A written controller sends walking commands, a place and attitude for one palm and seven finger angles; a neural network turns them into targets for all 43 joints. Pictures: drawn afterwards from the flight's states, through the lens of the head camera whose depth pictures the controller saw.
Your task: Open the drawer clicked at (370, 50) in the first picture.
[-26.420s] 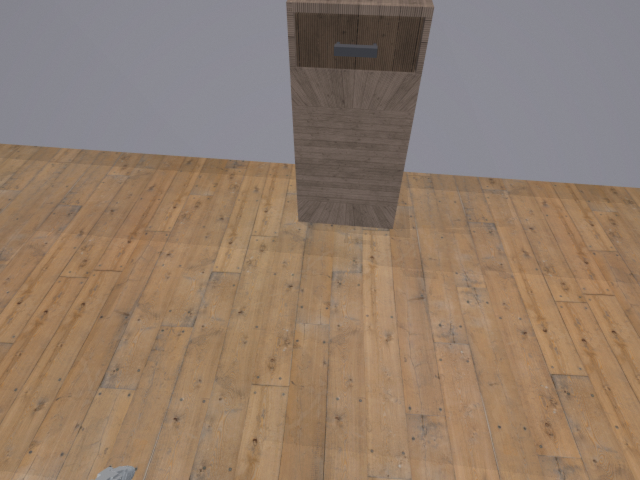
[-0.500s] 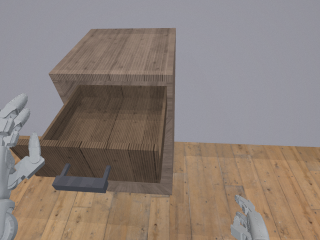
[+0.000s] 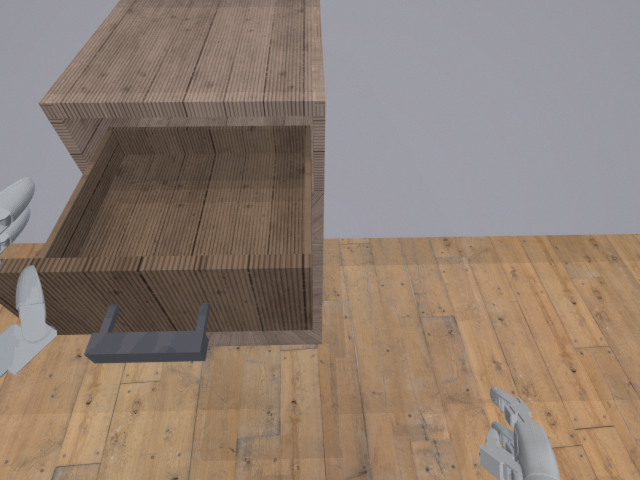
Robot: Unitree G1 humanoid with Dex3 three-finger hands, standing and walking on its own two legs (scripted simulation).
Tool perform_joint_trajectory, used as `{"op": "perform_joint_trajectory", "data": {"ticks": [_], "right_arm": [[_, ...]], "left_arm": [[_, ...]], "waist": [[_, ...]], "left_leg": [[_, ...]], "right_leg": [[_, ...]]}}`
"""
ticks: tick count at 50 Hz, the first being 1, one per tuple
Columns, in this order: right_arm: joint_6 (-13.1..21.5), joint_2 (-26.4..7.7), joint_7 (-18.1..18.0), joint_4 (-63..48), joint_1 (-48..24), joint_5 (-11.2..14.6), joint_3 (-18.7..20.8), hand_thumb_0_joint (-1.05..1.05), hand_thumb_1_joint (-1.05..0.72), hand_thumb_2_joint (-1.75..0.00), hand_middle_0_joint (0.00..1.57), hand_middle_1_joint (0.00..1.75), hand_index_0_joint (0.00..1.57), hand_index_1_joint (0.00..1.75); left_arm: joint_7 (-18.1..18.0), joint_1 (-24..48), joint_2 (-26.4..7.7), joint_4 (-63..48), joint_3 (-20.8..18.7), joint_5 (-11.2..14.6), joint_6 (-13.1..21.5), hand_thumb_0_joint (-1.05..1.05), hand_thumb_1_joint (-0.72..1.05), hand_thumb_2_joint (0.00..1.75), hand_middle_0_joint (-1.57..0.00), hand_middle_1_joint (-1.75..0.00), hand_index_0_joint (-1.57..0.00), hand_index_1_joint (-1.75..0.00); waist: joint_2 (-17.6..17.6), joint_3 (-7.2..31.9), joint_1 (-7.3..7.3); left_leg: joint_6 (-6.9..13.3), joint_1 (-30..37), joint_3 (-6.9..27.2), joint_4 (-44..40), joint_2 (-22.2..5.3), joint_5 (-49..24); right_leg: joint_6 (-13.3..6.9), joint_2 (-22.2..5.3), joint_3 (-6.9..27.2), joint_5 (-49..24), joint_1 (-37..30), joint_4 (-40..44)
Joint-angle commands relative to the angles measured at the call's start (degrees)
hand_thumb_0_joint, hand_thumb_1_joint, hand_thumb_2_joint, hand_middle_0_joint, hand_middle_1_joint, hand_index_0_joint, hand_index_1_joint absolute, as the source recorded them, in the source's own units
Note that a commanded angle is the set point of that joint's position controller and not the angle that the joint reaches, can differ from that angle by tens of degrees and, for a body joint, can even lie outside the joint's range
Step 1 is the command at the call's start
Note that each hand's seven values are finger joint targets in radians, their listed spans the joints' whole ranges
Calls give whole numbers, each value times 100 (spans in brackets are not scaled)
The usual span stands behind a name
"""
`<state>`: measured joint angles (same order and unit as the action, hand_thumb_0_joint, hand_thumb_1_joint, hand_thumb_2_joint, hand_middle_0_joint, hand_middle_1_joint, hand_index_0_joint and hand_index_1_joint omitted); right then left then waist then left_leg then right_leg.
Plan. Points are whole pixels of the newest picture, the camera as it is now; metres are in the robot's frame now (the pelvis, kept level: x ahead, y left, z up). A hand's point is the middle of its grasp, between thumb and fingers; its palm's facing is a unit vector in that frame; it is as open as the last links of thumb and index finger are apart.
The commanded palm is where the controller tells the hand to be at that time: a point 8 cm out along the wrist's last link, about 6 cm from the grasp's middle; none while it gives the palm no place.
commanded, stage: step back with the hand held close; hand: left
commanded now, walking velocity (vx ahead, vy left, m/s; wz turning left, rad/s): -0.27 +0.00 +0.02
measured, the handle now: (153, 329) +0.28 +0.23 +0.03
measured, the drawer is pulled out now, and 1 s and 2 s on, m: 0.29 0.29 0.29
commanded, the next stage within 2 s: stop stepping back and stand still in 0.96 s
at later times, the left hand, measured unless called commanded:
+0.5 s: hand out of the picture +0.13 +0.25 +0.21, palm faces +0.43 -0.80 -0.42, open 7.4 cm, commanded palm +0.06 +0.30 +0.22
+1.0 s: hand out of the picture +0.07 +0.23 +0.21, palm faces +0.30 -0.82 -0.49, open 7.4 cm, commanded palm +0.00 +0.29 +0.22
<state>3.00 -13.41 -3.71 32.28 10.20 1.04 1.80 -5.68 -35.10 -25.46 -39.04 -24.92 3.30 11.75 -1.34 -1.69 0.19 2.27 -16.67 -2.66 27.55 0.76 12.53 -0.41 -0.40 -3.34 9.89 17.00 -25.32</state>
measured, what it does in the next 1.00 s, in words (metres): walks backwards: right foot, then left foot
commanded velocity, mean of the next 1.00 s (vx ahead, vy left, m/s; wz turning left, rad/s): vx -0.35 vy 0.00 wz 0.03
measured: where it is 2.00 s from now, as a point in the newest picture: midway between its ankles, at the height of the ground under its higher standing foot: outside the picture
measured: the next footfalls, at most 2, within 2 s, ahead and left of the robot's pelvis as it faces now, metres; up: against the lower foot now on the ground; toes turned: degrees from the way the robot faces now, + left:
right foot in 0.80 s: -0.18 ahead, -0.12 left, +0.00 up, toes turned -5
left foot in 0.98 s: -0.08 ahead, +0.09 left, +0.00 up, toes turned -1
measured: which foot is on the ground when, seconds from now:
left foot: down 0.00-0.80, up 0.82-0.96, down 0.98-1.00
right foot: down 0.00-0.48, up 0.50-0.78, down 0.80-0.98, up 1.00-1.00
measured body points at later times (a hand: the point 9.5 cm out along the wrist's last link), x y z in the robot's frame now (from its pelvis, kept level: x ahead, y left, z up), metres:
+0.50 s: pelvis -0.06 +0.02 -0.02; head -0.04 +0.05 +0.43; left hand +0.11 +0.29 +0.23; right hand +0.11 -0.22 -0.08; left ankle +0.02 +0.09 -0.74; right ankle +0.03 -0.11 -0.73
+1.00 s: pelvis -0.14 +0.01 +0.00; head -0.09 +0.04 +0.44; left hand +0.05 +0.28 +0.23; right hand +0.04 -0.23 -0.07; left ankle -0.12 +0.09 -0.74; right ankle -0.21 -0.11 -0.73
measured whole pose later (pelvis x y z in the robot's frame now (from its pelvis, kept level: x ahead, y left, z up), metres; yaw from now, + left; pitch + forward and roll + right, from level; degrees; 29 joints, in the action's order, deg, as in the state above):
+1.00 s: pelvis -0.14 +0.01 +0.00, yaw -2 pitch +5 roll -2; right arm 5.4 -12.3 -4.2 34.6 8.3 1.3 -0.8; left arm -6.3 -33.0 -27.2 -43.6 -27.4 3.6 14.3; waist 2.2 0.3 0.2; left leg 1.5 -21.9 -2.4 30.8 1.0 9.6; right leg 0.9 -0.5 -3.5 18.7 14.7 -32.5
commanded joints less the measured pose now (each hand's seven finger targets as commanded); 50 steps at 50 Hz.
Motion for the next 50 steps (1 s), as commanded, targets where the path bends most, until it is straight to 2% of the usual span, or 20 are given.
{"op": "perform_joint_trajectory", "data": {"ticks": [1, 11, 19, 22, 24, 26, 28, 30, 34, 37, 39, 40, 41, 42, 44, 45, 47, 48, 49, 50], "right_arm": [[348, -587, -40, -1017, -578, -22, 222, 0, -90, -90, 20, 30, 20, 30], [588, -630, -40, -1007, -397, -63, 179, 0, -90, -90, 20, 30, 20, 30], [594, -572, -53, -780, -306, -86, 122, 0, -90, -90, 20, 30, 20, 30], [591, -610, -101, -853, -358, -81, 78, 0, -90, -90, 20, 30, 20, 30], [659, -643, -113, -960, -497, -130, 106, 0, -90, -90, 20, 30, 20, 30], [791, -484, -82, -808, -336, -218, 173, 0, -90, -90, 20, 30, 20, 30], [855, -493, -10, -722, -299, -171, 213, 0, -90, -90, 20, 30, 20, 30], [880, -489, 40, -634, -325, -147, 192, 0, -90, -90, 20, 30, 20, 30], [864, -548, 95, -536, -494, -165, 101, 0, -90, -90, 20, 30, 20, 30], [847, -580, 127, -517, -565, -154, 54, 0, -90, -90, 20, 30, 20, 30], [695, -516, 137, -498, -541, -133, 55, 0, -90, -90, 20, 30, 20, 30], [656, -414, 117, -501, -603, -56, 14, 0, -90, -90, 20, 30, 20, 30], [671, -394, 76, -525, -689, -10, -4, 0, -90, -90, 20, 30, 20, 30], [664, -344, 57, -535, -686, -25, -24, 0, -90, -90, 20, 30, 20, 30], [625, -331, 27, -737, -881, 99, -15, 0, -90, -90, 20, 30, 20, 30], [589, -189, -32, -735, -895, 66, -109, 0, -90, -90, 20, 30, 20, 30], [476, -321, -153, -619, -881, 5, -173, 0, -90, -90, 20, 30, 20, 30], [475, -486, -157, -594, -762, 17, -103, 0, -90, -90, 20, 30, 20, 30], [538, -608, -96, -555, -766, -19, 67, 0, -90, -90, 20, 30, 20, 30], [662, -528, 22, -428, -328, -96, 140, 0, -90, -90, 20, 30, 20, 30]], "left_arm": [[-221, -111, -896, -1226, -989, 51, 381, 0, 90, 90, -20, -30, -20, -30], [-349, 413, -753, -1194, -905, -106, 498, 0, 90, 90, -20, -30, -20, -30], [-502, 733, -835, -1316, -793, -125, 564, 0, 90, 90, -20, -30, -20, -30], [-529, 770, -805, -1406, -806, -121, 594, 0, 90, 90, -20, -30, -20, -30], [-533, 799, -854, -1574, -984, -177, 659, 0, 90, 90, -20, -30, -20, -30], [-581, 976, -986, -1642, -1116, -210, 712, 0, 90, 90, -20, -30, -20, -30], [-556, 486, -880, -1308, -1132, -116, 642, 0, 90, 90, -20, -30, -20, -30], [-509, 220, -696, -1339, -946, -34, 565, 0, 90, 90, -20, -30, -20, -30], [-387, 516, -713, -1458, -719, 38, 447, 0, 90, 90, -20, -30, -20, -30], [-290, 531, -853, -1517, -773, 136, 472, 0, 90, 90, -20, -30, -20, -30], [-236, 316, -1250, -1635, -1067, 178, 586, 0, 90, 90, -20, -30, -20, -30], [-246, 349, -1347, -1650, -1121, 248, 665, 0, 90, 90, -20, -30, -20, -30], [-270, 405, -1394, -1578, -1192, 307, 731, 0, 90, 90, -20, -30, -20, -30], [-283, 348, -1370, -1381, -1239, 255, 765, 0, 90, 90, -20, -30, -20, -30], [-213, 288, -1237, -1274, -1202, 154, 546, 0, 90, 90, -20, -30, -20, -30], [-207, 221, -1005, -1162, -1051, 108, 480, 0, 90, 90, -20, -30, -20, -30], [-176, 223, -840, -1077, -847, 55, 394, 0, 90, 90, -20, -30, -20, -30], [-172, 406, -889, -1249, -776, 86, 421, 0, 90, 90, -20, -30, -20, -30], [-192, 589, -1073, -1539, -793, 32, 464, 0, 90, 90, -20, -30, -20, -30], [-217, 433, -966, -1412, -800, 33, 561, 0, 90, 90, -20, -30, -20, -30]], "waist": [[-171, 1182, -103], [-197, 600, 4], [514, 674, 74], [-328, 430, 73], [-1892, 550, 46], [-1080, 637, 79], [-505, 862, -10], [-616, 1120, -20], [-1189, 1095, -9], [-1035, 1281, -112], [-276, 1498, -87], [616, 1498, -65], [914, 1282, -138], [783, 1145, -149], [1670, 1266, -153], [1510, 988, -64], [358, 705, 90], [-463, 864, 124], [-1343, 1150, 57], [-1316, 1594, -1]], "left_leg": [[-15, -87, 843, -419, -739, -1484], [176, -1524, 973, -657, -821, 1372], [-133, 323, 490, 1158, -158, 1166], [38, -380, 1192, -131, -657, 1612], [478, -2094, 2652, -2011, -1837, 2601], [662, -1801, 2628, -1957, -2077, 1969], [635, -587, 1965, -1261, -1764, 365], [540, 225, 1625, -1026, -1564, -850], [278, 236, 1382, -1482, -1407, -285], [-23, 341, 1177, -1321, -1192, -596], [-253, 727, 628, -199, -716, -730], [-380, 766, 273, 869, -313, -46], [-417, 335, 189, 1933, -103, 676], [-397, -209, 242, 2602, -93, 1147], [-370, -1256, 338, 2520, -3, 1456], [-354, -1314, 200, 1750, -109, 1246], [-403, -520, -125, -302, 130, -591], [-263, 480, 271, -893, -381, -3642], [103, 1853, 1278, -519, -1414, -6487], [469, 2210, 1760, -274, -2050, -7313]], "right_leg": [[-13, -344, 405, -1056, -723, -271], [-54, -396, 730, 220, -661, -517], [-481, -1211, 1250, 1728, 1531, 876], [-178, -590, 729, 1644, 1177, -93], [105, 272, 241, 1425, -244, -2711], [41, 287, 662, 1908, 187, -4130], [53, 195, 567, 1865, 760, -3652], [104, 201, 287, 1912, 819, -2879], [33, 310, -17, 1942, 60, -1381], [-97, 311, -126, 1019, -606, 241], [-434, -476, 488, -170, -319, 1077], [-716, -1321, 1075, -864, 174, 1216], [-946, -1924, 1271, -1420, 469, 1220], [-1037, -2101, 1153, -2321, 278, 960], [-869, -1795, 856, -4405, -940, 274], [-717, -1628, 574, -4984, -1247, 86], [-185, -808, 19, -4903, -1083, -658], [179, -352, -267, -3595, -552, -1357], [175, -40, -69, 3, 855, -2363], [9, 194, 510, 2256, 1108, -2984]]}}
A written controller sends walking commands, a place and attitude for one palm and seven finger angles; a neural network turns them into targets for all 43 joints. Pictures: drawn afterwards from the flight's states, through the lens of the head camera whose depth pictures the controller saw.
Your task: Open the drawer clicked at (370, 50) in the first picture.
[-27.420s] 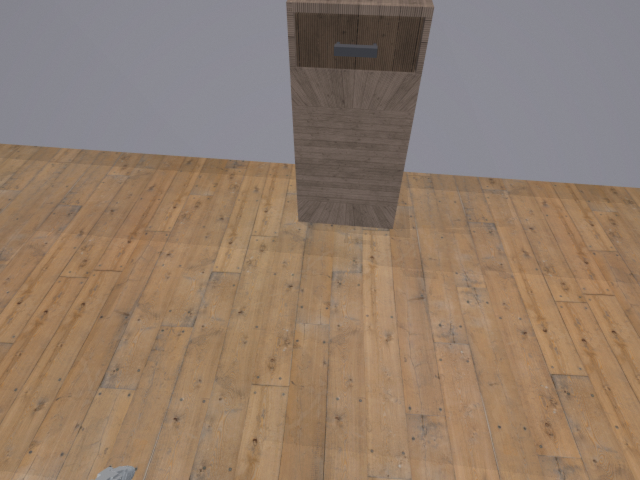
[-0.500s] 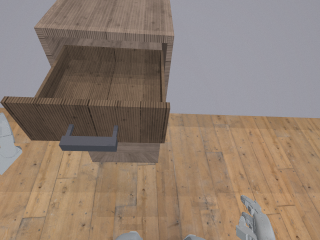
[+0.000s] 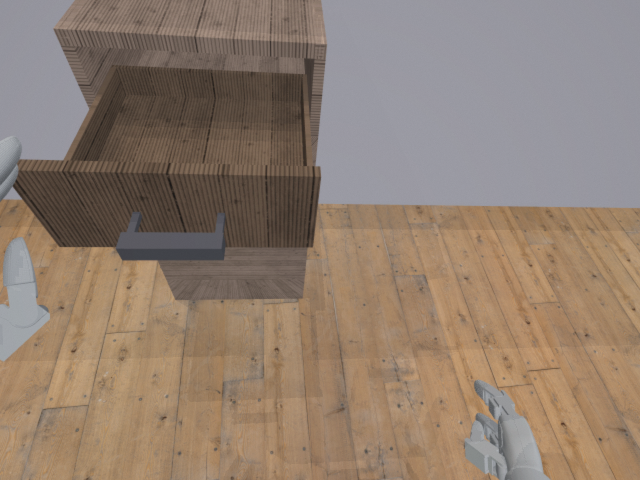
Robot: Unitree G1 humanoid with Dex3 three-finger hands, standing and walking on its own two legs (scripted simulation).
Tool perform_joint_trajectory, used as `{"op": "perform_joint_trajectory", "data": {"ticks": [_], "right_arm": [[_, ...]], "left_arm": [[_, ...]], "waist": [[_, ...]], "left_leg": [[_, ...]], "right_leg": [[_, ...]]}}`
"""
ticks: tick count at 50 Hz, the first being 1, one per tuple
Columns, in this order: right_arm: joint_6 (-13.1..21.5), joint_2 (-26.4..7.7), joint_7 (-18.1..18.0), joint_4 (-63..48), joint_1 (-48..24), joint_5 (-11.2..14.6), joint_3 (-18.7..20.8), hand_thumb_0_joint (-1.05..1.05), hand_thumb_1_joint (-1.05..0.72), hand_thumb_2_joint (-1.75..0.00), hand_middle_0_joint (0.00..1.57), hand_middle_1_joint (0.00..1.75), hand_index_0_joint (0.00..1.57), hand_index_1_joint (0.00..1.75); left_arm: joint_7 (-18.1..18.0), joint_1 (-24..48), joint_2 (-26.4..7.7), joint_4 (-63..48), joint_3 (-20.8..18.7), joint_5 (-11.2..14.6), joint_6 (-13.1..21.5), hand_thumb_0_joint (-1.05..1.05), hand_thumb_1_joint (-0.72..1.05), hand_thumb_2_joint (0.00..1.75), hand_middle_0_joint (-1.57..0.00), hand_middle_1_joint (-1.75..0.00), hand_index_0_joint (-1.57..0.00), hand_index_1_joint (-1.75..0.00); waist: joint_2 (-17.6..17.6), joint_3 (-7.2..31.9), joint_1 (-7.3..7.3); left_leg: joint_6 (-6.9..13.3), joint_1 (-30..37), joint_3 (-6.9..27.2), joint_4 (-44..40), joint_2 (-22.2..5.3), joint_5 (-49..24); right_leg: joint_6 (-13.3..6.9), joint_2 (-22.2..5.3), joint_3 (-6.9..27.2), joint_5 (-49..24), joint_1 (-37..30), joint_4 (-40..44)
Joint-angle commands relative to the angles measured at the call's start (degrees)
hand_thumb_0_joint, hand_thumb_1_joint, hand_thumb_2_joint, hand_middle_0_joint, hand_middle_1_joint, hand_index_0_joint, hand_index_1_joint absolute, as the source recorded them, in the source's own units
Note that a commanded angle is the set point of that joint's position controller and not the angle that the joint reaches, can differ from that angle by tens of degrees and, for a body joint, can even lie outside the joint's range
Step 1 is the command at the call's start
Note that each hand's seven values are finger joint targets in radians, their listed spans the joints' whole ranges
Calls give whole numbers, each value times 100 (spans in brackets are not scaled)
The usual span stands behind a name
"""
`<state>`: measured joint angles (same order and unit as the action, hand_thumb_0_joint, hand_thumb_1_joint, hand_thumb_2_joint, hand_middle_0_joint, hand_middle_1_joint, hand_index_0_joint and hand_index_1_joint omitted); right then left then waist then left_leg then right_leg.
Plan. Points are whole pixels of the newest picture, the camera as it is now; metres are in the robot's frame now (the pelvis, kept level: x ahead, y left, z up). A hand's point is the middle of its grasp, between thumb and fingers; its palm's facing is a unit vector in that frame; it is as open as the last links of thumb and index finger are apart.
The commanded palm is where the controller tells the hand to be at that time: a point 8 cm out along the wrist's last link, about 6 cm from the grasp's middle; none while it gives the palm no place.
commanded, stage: stop stepping back and stand still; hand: left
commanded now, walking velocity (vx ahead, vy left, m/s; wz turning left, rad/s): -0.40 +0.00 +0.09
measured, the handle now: (176, 232) +0.41 +0.23 +0.03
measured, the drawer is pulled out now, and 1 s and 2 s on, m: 0.29 0.29 0.29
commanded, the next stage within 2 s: let the arm hang, fingers relaxed in 0.86 s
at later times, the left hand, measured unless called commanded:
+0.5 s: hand out of the picture +0.07 +0.24 +0.22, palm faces +0.53 -0.77 -0.36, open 7.4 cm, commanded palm +0.01 +0.26 +0.23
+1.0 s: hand out of the picture +0.06 +0.25 +0.17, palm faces +0.45 -0.76 -0.47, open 7.4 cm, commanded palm none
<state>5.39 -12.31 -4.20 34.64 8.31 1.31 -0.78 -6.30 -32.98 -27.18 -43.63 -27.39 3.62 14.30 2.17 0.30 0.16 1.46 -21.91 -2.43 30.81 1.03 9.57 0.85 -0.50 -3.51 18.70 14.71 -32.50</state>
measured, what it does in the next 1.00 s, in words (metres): walks backwards: right foot, then left foot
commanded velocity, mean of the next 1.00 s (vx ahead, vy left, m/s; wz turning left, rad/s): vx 0.11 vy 0.00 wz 0.00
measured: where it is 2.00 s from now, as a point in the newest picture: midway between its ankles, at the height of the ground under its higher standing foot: outside the picture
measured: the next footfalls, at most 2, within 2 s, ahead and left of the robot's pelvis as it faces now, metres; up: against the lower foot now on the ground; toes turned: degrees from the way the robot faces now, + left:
right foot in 0.32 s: -0.06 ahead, -0.11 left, +0.00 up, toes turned +9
left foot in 0.56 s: -0.13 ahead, +0.08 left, +0.00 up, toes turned +9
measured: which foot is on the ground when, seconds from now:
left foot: down 0.00-0.32, up 0.34-0.54, down 0.56-1.00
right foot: up 0.00-0.30, down 0.32-1.00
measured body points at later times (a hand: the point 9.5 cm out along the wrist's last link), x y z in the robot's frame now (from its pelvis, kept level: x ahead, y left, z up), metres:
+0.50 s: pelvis -0.11 -0.02 +0.00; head -0.14 -0.01 +0.45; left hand +0.04 +0.27 +0.24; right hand +0.05 -0.27 -0.08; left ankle -0.12 +0.11 -0.70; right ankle -0.08 -0.13 -0.73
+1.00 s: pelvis -0.13 -0.01 -0.01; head -0.14 -0.02 +0.44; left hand +0.03 +0.29 +0.20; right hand +0.04 -0.24 -0.10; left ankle -0.14 +0.11 -0.74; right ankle -0.09 -0.09 -0.73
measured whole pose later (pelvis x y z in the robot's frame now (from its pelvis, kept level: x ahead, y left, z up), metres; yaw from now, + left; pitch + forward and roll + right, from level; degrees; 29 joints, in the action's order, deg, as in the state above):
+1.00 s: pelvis -0.13 -0.01 -0.01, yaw +5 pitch +1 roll -1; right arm 6.6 -13.8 -0.8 38.1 13.8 0.0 0.5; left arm -6.0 -28.2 -21.7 -26.1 -21.2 0.0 11.4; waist -2.6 3.7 0.7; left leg 1.7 -17.3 -1.5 34.2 -2.1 15.3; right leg -2.5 0.1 -8.6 15.2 19.6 -32.8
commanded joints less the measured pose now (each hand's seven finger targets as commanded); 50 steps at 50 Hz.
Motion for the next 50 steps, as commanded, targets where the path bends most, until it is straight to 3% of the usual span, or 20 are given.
{"op": "perform_joint_trajectory", "data": {"ticks": [1, 5, 10, 13, 14, 16, 17, 21, 26, 28, 29, 33, 36, 38, 40, 44, 47, 48, 49, 50], "right_arm": [[527, -685, 183, -661, -12, -109, 425, 0, -90, -90, 20, 30, 20, 30], [608, -638, 247, -851, -21, -46, 475, 0, -90, -90, 20, 30, 20, 30], [590, -605, 142, -1124, -318, -37, 321, 0, -90, -90, 20, 30, 20, 30], [439, -631, 37, -1042, -380, -65, 310, 0, -90, -90, 20, 30, 20, 30], [368, -613, 30, -997, -284, -66, 341, 0, -90, -90, 20, 30, 20, 30], [218, -667, 11, -778, -275, -70, 395, 0, -90, -90, 20, 30, 20, 30], [218, -740, 2, -561, -286, -172, 411, 0, -90, -90, 20, 30, 20, 30], [238, -652, -66, -647, -212, -115, 368, 0, -90, -90, 20, 30, 20, 30], [456, -641, -147, -678, -128, -209, 251, 0, -90, -90, 20, 30, 20, 30], [526, -819, -95, -904, -8, -220, 303, 0, -90, -90, 20, 30, 20, 30], [543, -758, -57, -1003, -21, -196, 322, 0, -90, -90, 20, 30, 20, 30], [663, -602, 82, -807, 37, -150, 256, 0, -90, -90, 20, 30, 20, 30], [570, -692, 99, -731, -92, -94, 275, 0, -90, -90, 20, 30, 20, 30], [437, -658, 80, -762, -106, -68, 329, 0, -90, -90, 20, 30, 20, 30], [321, -626, 90, -641, -74, -9, 376, 0, -90, -90, 20, 30, 20, 30], [185, -520, 101, -761, -265, -70, 250, 0, -90, -90, 20, 30, 20, 30], [272, -525, 43, -793, -204, -130, 209, 0, -90, -90, 20, 30, 20, 30], [405, -1154, 596, 1008, 564, -208, 521, 0, -90, -90, 20, 30, 20, 30], [70, -985, 553, 714, 735, -215, 464, 0, -90, -90, 20, 30, 20, 30], [-68, -1088, 477, 478, 724, -229, 438, 0, -90, -90, 20, 30, 20, 30]], "left_arm": [[-105, 410, -702, -1110, -376, -8, 424, 0, 90, 90, -20, -30, -20, -30], [-210, -564, -721, -1665, -708, 39, 185, 0, 90, 90, -20, -30, -20, -30], [-348, -843, -947, -1661, -1015, 85, -25, 0, 90, 90, -20, -30, -20, -30], [-458, -352, -815, -805, -904, -41, -126, 0, 90, 90, -20, -30, -20, -30], [-434, -186, -853, -556, -878, -64, -156, 0, 90, 90, -20, -30, -20, -30], [-341, 288, -985, -198, -797, 16, -162, 0, 90, 90, -20, -30, -20, -30], [-301, 742, -1055, -124, -836, 27, -68, 0, 90, 90, -20, -30, -20, -30], [-206, 687, -381, 433, -173, -151, -138, 0, 90, 90, -20, -30, -20, -30], [-329, 937, -407, -532, 45, -250, 12, 0, 90, 90, -20, -30, -20, -30], [-389, 853, -550, -1146, -156, -231, 154, 0, 90, 90, -20, -30, -20, -30], [-421, 833, -801, -1391, -329, -263, 188, 0, 90, 90, -20, -30, -20, -30], [-406, 293, -751, -1309, -499, -217, 118, 0, 90, 90, -20, -30, -20, -30], [-373, 317, -644, -469, -479, -156, 26, 0, 90, 90, -20, -30, -20, -30], [-358, 532, -828, 31, -649, -108, -19, 0, 90, 90, -20, -30, -20, -30], [-334, 713, -744, 335, -602, -88, -24, 0, 90, 90, -20, -30, -20, -30], [-219, 528, -607, 287, -525, -82, 15, 0, 90, 90, -20, -30, -20, -30], [-262, 341, -457, -287, -287, -105, 36, 0, 90, 90, -20, -30, -20, -30], [463, 790, 954, 4673, 2044, -751, -1033, 0, 90, 90, -20, -30, -20, -30], [572, 443, 1255, 4722, 2043, -603, -1432, 0, 90, 90, -20, -30, -20, -30], [583, 627, 1218, 4555, 2042, -591, -1541, 0, 90, 90, -20, -30, -20, -30]], "waist": [[-1179, 1318, 21], [-1501, 1716, -8], [-1570, 695, 47], [-1425, 287, 36], [-674, 118, 97], [1257, -238, 114], [988, -319, 175], [787, 81, 180], [-263, -81, 143], [-1958, 133, 66], [-2035, 326, 32], [-1736, 266, 26], [-945, 214, 55], [457, 186, 142], [733, 246, 73], [641, 204, 118], [297, 272, 111], [-814, -57, 591], [-1800, 128, 358], [-1669, 10, 410]], "left_leg": [[572, 2567, 1569, -738, -2082, -6204], [455, 2458, 1039, -723, -1595, -4634], [388, -61, 1057, -2053, -1362, 1366], [28, -1386, 686, -2013, -899, 2975], [-116, -1073, 412, -1165, -526, 2581], [-286, -277, 504, 2363, -59, 1432], [-290, -447, 507, 2990, -175, 1175], [-164, 323, 114, 2362, -320, 960], [98, 739, -77, -842, -265, 1511], [496, 898, 1621, -1657, -1306, 1531], [623, 1159, 2142, -1587, -1802, 649], [468, 870, 1086, -1036, -1480, -1223], [224, -42, 542, -484, -1141, -142], [-29, -625, 114, 714, -390, 1338], [-84, -537, 221, 2225, -302, 1857], [-75, 71, 117, 1478, -436, 1066], [4, 910, -100, -238, -321, 782], [156, 1047, 788, 106, -854, -432], [505, 928, 1734, -696, -1502, -1171], [957, 554, 2292, -982, -1950, -1564]], "right_leg": [[-174, 321, 672, 1747, 1343, -2532], [27, 206, 257, 637, 1196, -2046], [33, 100, -134, 742, -140, -1159], [-187, 136, -413, 839, -1638, 161], [-333, -190, -83, 1095, -1144, 1024], [-1110, -2291, 2671, 2379, 1336, 2924], [-1076, -2323, 2191, 1512, 1419, 2757], [-607, -1519, 855, 2183, 1721, 2370], [-543, -1128, 677, 1648, 738, 1489], [-179, -177, 2, 529, 763, -480], [-51, -36, -289, 430, 1093, -1119], [-44, -15, -198, 399, 617, -691], [-126, -38, -66, -487, -769, 628], [-697, -1167, 1891, -58, -711, 1481], [-1045, -1852, 2653, 1056, -179, 2264], [-840, -1399, 1154, 299, 410, 1984], [-634, -1165, 885, 808, 430, 1955], [-399, -1102, 192, -431, 1607, -222], [-4, -247, -1, 285, 1812, -1213], [39, -32, 268, 1168, 1826, -2210]]}}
